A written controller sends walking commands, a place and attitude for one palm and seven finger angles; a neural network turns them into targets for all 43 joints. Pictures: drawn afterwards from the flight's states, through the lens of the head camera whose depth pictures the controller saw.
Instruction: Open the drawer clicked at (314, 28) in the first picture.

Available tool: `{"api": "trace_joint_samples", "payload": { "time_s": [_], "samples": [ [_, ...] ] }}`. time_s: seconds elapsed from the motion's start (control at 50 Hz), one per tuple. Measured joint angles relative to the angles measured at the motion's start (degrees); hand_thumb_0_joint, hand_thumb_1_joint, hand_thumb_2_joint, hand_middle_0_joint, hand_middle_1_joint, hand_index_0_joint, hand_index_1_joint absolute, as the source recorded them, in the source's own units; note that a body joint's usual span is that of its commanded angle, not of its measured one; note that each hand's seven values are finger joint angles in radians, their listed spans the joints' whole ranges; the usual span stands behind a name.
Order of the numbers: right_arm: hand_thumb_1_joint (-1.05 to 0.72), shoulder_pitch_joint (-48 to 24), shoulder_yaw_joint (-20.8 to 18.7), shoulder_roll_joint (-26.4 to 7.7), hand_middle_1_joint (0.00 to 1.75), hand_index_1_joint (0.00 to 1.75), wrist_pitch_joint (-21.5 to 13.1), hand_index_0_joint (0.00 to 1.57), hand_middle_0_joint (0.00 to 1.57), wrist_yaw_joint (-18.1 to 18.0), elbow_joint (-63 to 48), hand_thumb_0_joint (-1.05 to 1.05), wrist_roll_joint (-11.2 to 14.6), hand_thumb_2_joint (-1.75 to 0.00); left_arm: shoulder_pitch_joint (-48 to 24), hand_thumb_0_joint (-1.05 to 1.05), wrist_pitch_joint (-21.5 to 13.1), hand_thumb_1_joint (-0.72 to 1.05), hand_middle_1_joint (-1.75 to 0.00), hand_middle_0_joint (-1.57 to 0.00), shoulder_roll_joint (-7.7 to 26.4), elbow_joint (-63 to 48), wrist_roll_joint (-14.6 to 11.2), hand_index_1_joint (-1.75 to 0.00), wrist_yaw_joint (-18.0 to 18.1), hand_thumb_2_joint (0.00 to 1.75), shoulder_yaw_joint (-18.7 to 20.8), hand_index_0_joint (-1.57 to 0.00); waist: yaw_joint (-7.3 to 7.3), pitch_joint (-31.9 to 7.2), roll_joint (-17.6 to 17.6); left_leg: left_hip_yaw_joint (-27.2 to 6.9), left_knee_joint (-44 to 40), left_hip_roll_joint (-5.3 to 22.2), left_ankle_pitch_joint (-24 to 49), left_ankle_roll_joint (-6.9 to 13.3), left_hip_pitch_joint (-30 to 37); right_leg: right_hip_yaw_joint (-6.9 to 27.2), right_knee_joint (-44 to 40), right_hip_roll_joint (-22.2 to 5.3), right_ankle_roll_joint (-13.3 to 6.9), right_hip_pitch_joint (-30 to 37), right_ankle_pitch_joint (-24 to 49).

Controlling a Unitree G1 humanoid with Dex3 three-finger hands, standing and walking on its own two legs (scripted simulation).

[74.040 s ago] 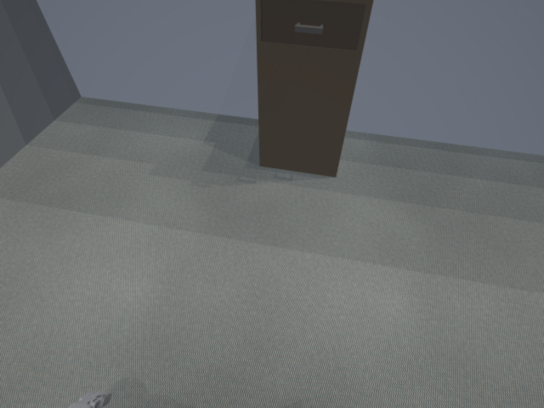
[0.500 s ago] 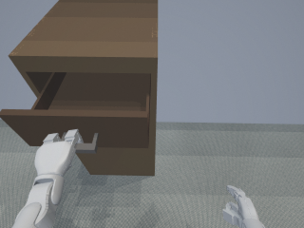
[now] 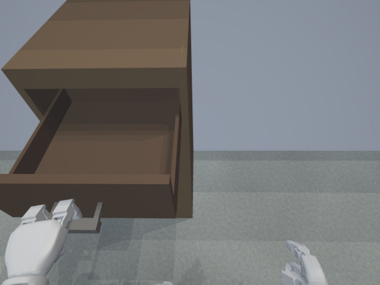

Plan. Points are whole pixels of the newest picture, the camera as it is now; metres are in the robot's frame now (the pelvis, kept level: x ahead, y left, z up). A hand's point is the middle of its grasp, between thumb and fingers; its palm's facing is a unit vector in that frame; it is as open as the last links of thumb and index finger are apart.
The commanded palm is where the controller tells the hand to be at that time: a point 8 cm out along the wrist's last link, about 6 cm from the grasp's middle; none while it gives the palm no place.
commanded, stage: pull the drawer open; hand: left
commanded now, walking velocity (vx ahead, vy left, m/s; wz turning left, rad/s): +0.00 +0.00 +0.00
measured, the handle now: (75, 216) +0.23 +0.26 +0.04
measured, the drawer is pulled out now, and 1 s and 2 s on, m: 0.26 0.30 0.30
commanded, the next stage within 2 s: open the thumb to release the handle in 0.52 s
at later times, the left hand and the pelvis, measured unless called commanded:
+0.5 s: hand (47, 272) +0.13 +0.28 +0.01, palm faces -0.01 -0.06 -1.00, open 5.4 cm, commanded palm +0.11 +0.27 +0.07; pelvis -0.01 +0.00 -0.01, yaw +1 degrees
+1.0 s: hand (39, 267) +0.14 +0.30 +0.02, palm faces +0.00 -0.04 -1.00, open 9.3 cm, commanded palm +0.12 +0.30 +0.07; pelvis -0.02 +0.00 -0.01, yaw +1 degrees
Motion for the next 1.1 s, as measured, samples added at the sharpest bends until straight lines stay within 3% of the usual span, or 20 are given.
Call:
{"api": "trace_joint_samples", "payload": {
  "time_s": [0.22, 0.4, 0.62, 0.68, 0.74, 0.8, 0.88, 1.1],
  "samples": [
    [-0.91, -0.68, -0.23, 0.02, 0.3, 0.3, 0.37, 0.2, 0.2, 1.73, -2.68, 0.01, -0.68, -0.9, 10.07, -0.01, -0.38, 0.78, -1.35, -0.42, -0.26, -6.22, -0.81, -1.35, 1.33, 0.8, 0.69, -0.37, 0.4, -0.86, 0.25, 0.29, 1.91, 0.03, -0.82, 0.04, -1.37, 0.21, 2.24, 0.03, 0.0, -1.55, -0.94],
    [-0.91, -0.75, 0.19, 0.34, 0.3, 0.3, 0.37, 0.2, 0.2, 1.56, -3.3, 0.01, -0.93, -0.9, 8.07, 0.0, -0.54, 0.77, -1.35, -0.42, -0.72, -6.86, 0.49, -1.35, 2.34, 0.81, -0.04, -0.37, 1.75, -1.23, 0.34, -0.53, 4.82, -0.47, -1.7, 0.15, -3.83, -0.77, 4.96, -0.36, 0.05, -3.55, -2.18],
    [-0.91, 0.12, 1.37, 1.14, 0.3, 0.3, 0.37, 0.2, 0.2, 1.3, -3.68, 0.01, -0.63, -0.9, 7.59, 0.0, 1.12, 0.77, -1.35, -0.42, -0.75, -7.29, 0.22, -1.35, 0.95, 0.81, -1.08, -0.38, 1.64, -0.97, 0.51, -0.45, 4.24, -0.52, -1.35, 0.3, -2.91, -0.66, 4.29, -0.43, 0.25, -2.61, -1.76],
    [-0.91, 0.29, 1.56, 0.99, 0.3, 0.3, 0.68, 0.2, 0.2, 0.17, -3.23, 0.01, -0.6, -0.9, 5.57, -0.01, -0.82, 0.75, -1.35, -0.42, 1.49, -5.27, 1.51, -1.35, 1.07, 0.81, 0.05, -0.38, 2.08, -0.52, 0.15, -0.71, 4.33, -0.61, -1.18, 0.23, -3.08, -0.94, 4.42, -0.49, 0.2, -2.7, -1.72],
    [-0.91, -0.06, 1.33, 0.87, 0.3, 0.3, 0.76, 0.2, 0.2, -0.47, -2.42, 0.01, -0.23, -0.9, 3.92, -0.02, -1.89, 0.71, -1.34, -0.42, 3.12, -3.27, 0.69, -1.34, 1.16, 0.81, 1.61, -0.39, 1.97, 0.05, 0.3, -1.27, 4.56, -0.54, -1.03, 0.1, -3.33, -1.49, 4.24, -0.36, 0.09, -2.63, -1.52],
    [-0.91, -0.13, 0.88, 0.68, 0.3, 0.3, 0.11, 0.2, 0.2, -0.79, -2.04, 0.01, -0.01, -0.9, 3.6, -0.02, -2.27, 0.64, -1.33, -0.41, 2.69, -3.34, -0.79, -1.33, 0.84, 0.78, 1.6, -0.4, 1.55, 0.3, 0.69, -1.6, 4.44, -0.49, -0.77, 0.1, -3.46, -1.8, 3.75, -0.29, 0.11, -2.54, -1.14],
    [-0.91, 0.02, 0.57, 0.41, 0.3, 0.3, -0.24, 0.2, 0.2, -0.95, -1.76, 0.01, -0.07, -0.9, 2.88, -0.01, -2.3, 0.47, -1.31, -0.39, 2.13, -2.75, -0.5, -1.32, 1.16, 0.72, 1.79, -0.42, 1.41, 0.21, 0.67, -1.56, 4.07, -0.5, -0.36, 0.08, -3.71, -1.76, 3.54, -0.31, 0.12, -2.87, -0.78],
    [-0.91, 0.06, 0.71, 0.42, 0.3, 0.3, -0.43, 0.2, 0.2, -1.49, -1.08, 0.01, 0.24, -0.9, 0.94, -0.01, -1.73, -0.17, -1.23, -0.35, 2.47, -1.05, -0.46, -1.28, 0.71, 0.44, 1.23, -0.4, 1.3, 0.22, 0.5, -1.72, 3.3, -0.43, 0.44, -0.11, -3.31, -1.89, 2.97, -0.24, -0.03, -2.57, -0.11]
  ]
}}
